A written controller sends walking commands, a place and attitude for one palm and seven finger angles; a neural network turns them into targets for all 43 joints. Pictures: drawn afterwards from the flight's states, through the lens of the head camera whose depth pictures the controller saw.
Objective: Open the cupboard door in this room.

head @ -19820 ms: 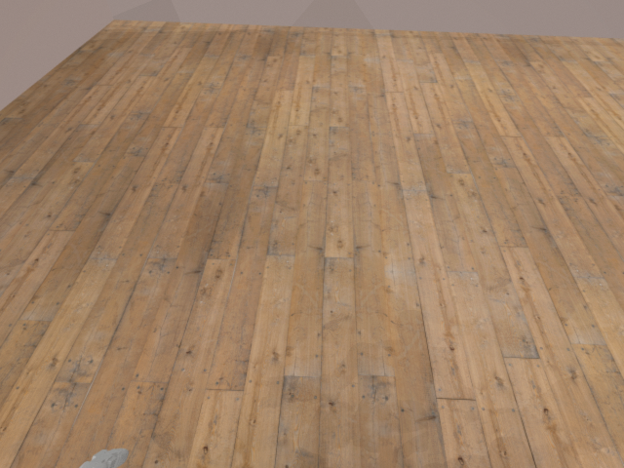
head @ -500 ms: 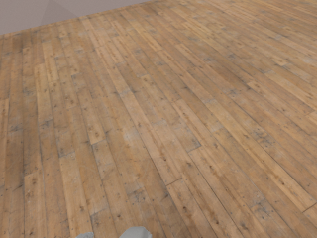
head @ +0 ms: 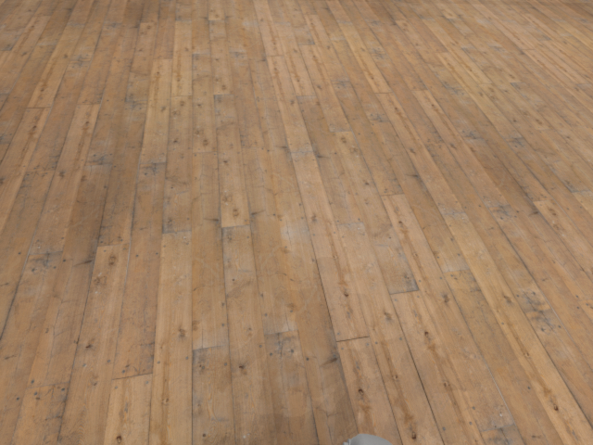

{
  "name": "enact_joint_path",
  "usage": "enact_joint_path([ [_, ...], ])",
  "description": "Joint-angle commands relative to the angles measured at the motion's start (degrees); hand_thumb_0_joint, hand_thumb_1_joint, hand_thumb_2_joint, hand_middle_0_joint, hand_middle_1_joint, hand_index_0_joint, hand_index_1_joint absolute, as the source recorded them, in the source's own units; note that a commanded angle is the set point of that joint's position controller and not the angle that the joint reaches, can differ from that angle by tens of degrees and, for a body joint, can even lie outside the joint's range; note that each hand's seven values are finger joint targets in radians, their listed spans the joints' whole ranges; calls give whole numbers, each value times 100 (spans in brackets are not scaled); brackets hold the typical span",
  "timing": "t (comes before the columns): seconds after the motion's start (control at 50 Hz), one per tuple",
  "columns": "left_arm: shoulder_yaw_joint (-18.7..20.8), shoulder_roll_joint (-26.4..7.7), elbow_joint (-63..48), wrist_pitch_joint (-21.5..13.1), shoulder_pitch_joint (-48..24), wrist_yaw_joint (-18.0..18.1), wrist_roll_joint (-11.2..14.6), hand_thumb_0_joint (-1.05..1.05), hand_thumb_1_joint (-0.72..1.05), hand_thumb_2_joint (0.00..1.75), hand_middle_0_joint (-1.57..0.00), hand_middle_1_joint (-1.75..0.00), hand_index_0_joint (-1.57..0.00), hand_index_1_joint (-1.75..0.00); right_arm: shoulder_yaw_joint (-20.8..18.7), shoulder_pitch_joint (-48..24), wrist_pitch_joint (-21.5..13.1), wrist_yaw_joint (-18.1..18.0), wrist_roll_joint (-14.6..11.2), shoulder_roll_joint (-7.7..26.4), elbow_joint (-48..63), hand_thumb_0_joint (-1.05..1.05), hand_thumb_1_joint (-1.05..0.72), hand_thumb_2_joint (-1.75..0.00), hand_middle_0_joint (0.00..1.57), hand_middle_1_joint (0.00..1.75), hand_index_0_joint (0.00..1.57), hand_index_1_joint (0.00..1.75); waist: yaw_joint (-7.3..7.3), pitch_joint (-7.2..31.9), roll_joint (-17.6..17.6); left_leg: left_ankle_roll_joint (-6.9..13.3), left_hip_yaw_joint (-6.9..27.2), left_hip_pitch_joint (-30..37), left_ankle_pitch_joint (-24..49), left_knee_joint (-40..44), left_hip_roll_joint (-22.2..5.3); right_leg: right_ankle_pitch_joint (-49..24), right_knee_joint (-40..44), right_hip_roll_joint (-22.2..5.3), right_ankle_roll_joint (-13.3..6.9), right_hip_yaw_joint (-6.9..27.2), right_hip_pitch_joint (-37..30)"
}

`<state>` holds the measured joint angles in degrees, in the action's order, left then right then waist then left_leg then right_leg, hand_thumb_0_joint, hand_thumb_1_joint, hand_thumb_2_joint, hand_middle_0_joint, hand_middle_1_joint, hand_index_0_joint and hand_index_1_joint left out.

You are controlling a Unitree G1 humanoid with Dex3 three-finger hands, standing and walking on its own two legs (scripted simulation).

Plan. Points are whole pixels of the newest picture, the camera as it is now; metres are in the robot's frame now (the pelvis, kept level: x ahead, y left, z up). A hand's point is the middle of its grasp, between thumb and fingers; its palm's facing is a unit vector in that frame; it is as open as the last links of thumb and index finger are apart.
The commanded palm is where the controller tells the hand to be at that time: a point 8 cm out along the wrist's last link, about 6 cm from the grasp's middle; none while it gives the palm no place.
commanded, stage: turn or walk to find it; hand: left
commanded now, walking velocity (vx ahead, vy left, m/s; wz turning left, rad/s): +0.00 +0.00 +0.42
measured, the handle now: out of the picture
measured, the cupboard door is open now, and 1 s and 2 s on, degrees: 0 0 0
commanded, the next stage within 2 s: stand and wait in 0.86 s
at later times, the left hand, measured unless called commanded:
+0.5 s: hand out of the picture +0.02 +0.14 -0.15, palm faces +0.24 -0.93 -0.27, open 7.4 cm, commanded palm none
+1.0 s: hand out of the picture -0.09 +0.20 -0.17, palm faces +0.47 -0.85 -0.25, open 7.4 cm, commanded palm none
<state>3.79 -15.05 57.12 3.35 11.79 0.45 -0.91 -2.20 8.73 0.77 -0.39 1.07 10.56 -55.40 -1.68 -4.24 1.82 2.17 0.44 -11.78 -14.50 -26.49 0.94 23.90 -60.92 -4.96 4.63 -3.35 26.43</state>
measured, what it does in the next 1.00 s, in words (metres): steps on the spot, turning left: right foot, then left foot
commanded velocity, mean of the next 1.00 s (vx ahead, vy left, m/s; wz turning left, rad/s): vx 0.00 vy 0.00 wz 0.42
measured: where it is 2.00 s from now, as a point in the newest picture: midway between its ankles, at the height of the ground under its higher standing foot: outside the picture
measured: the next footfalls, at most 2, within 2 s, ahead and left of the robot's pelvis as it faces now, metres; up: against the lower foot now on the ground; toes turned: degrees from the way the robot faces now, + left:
right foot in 0.26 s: +0.04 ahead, -0.13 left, +0.00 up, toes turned +3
left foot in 0.76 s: -0.05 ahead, +0.09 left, +0.00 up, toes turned +25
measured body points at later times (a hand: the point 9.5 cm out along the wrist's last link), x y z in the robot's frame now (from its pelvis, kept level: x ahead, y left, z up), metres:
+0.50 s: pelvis -0.02 -0.06 +0.00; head +0.02 -0.09 +0.45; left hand +0.01 +0.19 -0.13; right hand +0.07 -0.30 -0.17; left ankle -0.09 +0.10 -0.65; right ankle +0.00 -0.14 -0.74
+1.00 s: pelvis -0.04 -0.01 +0.00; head -0.02 +0.01 +0.45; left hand -0.12 +0.25 -0.15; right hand +0.16 -0.18 -0.14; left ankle -0.09 +0.08 -0.74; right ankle +0.00 -0.15 -0.67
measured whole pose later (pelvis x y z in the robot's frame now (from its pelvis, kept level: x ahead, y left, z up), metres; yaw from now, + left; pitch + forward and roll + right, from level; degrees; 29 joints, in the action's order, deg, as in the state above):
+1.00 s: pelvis -0.04 -0.01 +0.00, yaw +25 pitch -1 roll -1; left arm 3.4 -14.5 56.4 3.1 11.6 0.5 -0.8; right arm -2.1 7.0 1.0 -0.2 1.1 10.7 -55.1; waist -2.0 -4.5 1.3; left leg 1.8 0.3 -11.3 -14.3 -26.3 0.9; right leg 24.9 -58.7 -5.2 4.9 -3.1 25.3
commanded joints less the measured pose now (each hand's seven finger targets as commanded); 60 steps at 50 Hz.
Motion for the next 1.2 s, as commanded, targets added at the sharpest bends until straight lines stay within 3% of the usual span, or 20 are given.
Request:
enact_joint_path([
  [0.0, 43, -324, -520, -140, -269, 34, 15, 0, 90, 90, -20, -30, -20, -30, -297, 431, -67, -86, -4, 1182, 251, 0, -90, -90, 20, 30, 20, 30, 287, 547, -887, 716, 1329, 855, 2927, 707, -1432, -53, 109, -40, 71, 235, 483],
  [0.1, 13, -215, -715, -163, -479, 52, 36, 0, 90, 90, -20, -30, -20, -30, -366, 423, -6, -64, 39, 1226, 306, 0, -90, -90, 20, 30, 20, 30, 348, 554, -982, 797, 1741, 632, 2613, 602, -1393, 203, 1136, 133, 15, 218, 37],
  [0.2, 20, -262, -627, -273, 118, 74, 66, 0, 90, 90, -20, -30, -20, -30, -396, 200, 37, -36, 14, 1185, 394, 0, -90, -90, 20, 30, 20, 30, 65, 798, -989, 513, 1825, -82, 2396, 89, -1021, -818, 3205, 336, -97, 29, -1439],
  [0.22, 48, -398, -578, -323, 329, 98, 46, 0, 90, 90, -20, -30, -20, -30, -379, 203, 26, -18, -24, 1056, 407, 0, -90, -90, 20, 30, 20, 30, -25, 881, -643, 274, 1688, -507, 1776, -225, -785, -1360, 3928, 119, -142, 178, -2099],
  [0.26, 176, -1132, -631, -395, 451, 147, -62, 0, 90, 90, -20, -30, -20, -30, -322, 222, 29, 31, -57, 607, 628, 0, -90, -90, 20, 30, 20, 30, -93, 652, 1361, -365, 342, -2061, -1810, -2261, 382, -2452, 4429, -2147, -1140, 2179, -2610],
  [0.28, 210, -996, -707, -409, 325, 164, 12, 0, 90, 90, -20, -30, -20, -30, -389, 310, 158, -2, 20, 861, 500, 0, -90, -90, 20, 30, 20, 30, -58, 636, 1419, -339, 697, -1877, -1897, -3172, 111, -2080, 4598, -2171, -1336, 2171, -1926],
  [0.32, 123, -660, -830, -376, -210, 144, 12, 0, 90, 90, -20, -30, -20, -30, -420, 303, 237, 70, 23, 829, 313, 0, -90, -90, 20, 30, 20, 30, 197, 45, 589, -362, 604, -1917, -1176, -4189, -44, -1404, 4611, -1585, -1234, 1420, -1261],
  [0.36, 63, -441, -892, -404, -430, 141, 11, 0, 90, 90, -20, -30, -20, -30, -395, 622, 258, 119, 26, 730, 156, 0, -90, -90, 20, 30, 20, 30, 356, 137, 579, -460, 441, -1899, -652, -4407, -133, -1688, 4485, -1232, -1038, 693, -1378],
  [0.62, 198, -841, -385, -375, 612, 127, -86, 0, 90, 90, -20, -30, -20, -30, -165, -177, 140, 86, -65, 530, 274, 0, -90, -90, 20, 30, 20, 30, -174, 604, 967, -550, -299, -1248, -1316, -1889, -243, -3589, 3850, -1567, -1343, 225, -2426],
  [0.7, 213, -861, -317, -316, 450, 116, -24, 0, 90, 90, -20, -30, -20, -30, -156, 222, 35, 66, -62, 645, 195, 0, -90, -90, 20, 30, 20, 30, 116, 803, 797, -418, -539, 21, -39, 41, -202, -3352, 3096, -1425, -870, -231, -1951],
  [0.72, 187, -706, -347, -275, 453, 100, 23, 0, 90, 90, -20, -30, -20, -30, -218, 407, -26, 75, -47, 925, 163, 0, -90, -90, 20, 30, 20, 30, 262, 913, 78, -271, -94, 855, 763, 588, -595, -2524, 2430, -1176, -569, -499, -1210],
  [0.74, 114, -349, -518, -241, 502, 61, 43, 0, 90, 90, -20, -30, -20, -30, -350, 557, -51, 61, 9, 1473, 196, 0, -90, -90, 20, 30, 20, 30, 336, 915, -1564, 331, 1622, 1564, 2525, 650, -1960, -6, 1381, -434, -139, -800, 219],
  [0.76, -14, -256, -690, -195, 39, 75, -11, 0, 90, 90, -20, -30, -20, -30, -374, 835, 8, 21, -24, 1673, 131, 0, -90, -90, 20, 30, 20, 30, 519, 698, -1620, 756, 1814, 1167, 3540, 743, -2448, 1255, 615, -251, -80, -417, 406],
  [0.8, 40, -336, -590, -110, -256, 99, 25, 0, 90, 90, -20, -30, -20, -30, -324, 523, 0, -98, 8, 1454, 94, 0, -90, -90, 20, 30, 20, 30, 434, 435, -1650, 856, 1590, 686, 3374, 706, -2072, 882, -68, -244, -62, 134, 471],
  [0.88, 45, -304, -367, -149, 61, 14, 11, 0, 90, 90, -20, -30, -20, -30, -245, 44, -63, -93, -5, 1190, 274, 0, -90, -90, 20, 30, 20, 30, 166, 459, -874, 677, 909, 639, 3041, 679, -1483, 72, -122, -139, -7, 130, 310],
  [1.02, 22, -261, -672, -147, -284, 34, 30, 0, 90, 90, -20, -30, -20, -30, -361, 166, 1, -39, 25, 1290, 345, 0, -90, -90, 20, 30, 20, 30, 296, 479, -1063, 767, 1408, 499, 2503, 608, -1426, 179, 1007, 50, 40, 117, 2],
  [1.12, 35, -274, -653, -272, 203, 50, 54, 0, 90, 90, -20, -30, -20, -30, -423, 7, 54, -17, 13, 1258, 458, 0, -90, -90, 20, 30, 20, 30, 68, 727, -1046, 524, 1654, -91, 2404, 35, -1091, -728, 3067, 310, -51, -72, -1336],
  [1.14, 64, -402, -608, -324, 404, 68, 39, 0, 90, 90, -20, -30, -20, -30, -414, 2, 48, -1, -20, 1149, 478, 0, -90, -90, 20, 30, 20, 30, -40, 805, -711, 287, 1531, -474, 1860, -290, -848, -1308, 3798, 144, -89, 10, -1961],
  [1.16, 132, -809, -606, -389, 583, 112, -36, 0, 90, 90, -20, -30, -20, -30, -389, 116, 42, 41, -72, 855, 536, 0, -90, -90, 20, 30, 20, 30, -106, 943, 341, -64, 1019, -1363, 498, -1113, -328, -1600, 4266, -848, -359, 938, -2770],
  [1.18, 203, -1168, -653, -395, 600, 130, -85, 0, 90, 90, -20, -30, -20, -30, -337, 21, 43, 54, -57, 609, 720, 0, -90, -90, 20, 30, 20, 30, -145, 649, 1490, -362, 260, -2141, -1837, -2369, 360, -2291, 4418, -2123, -1045, 2091, -2670],
])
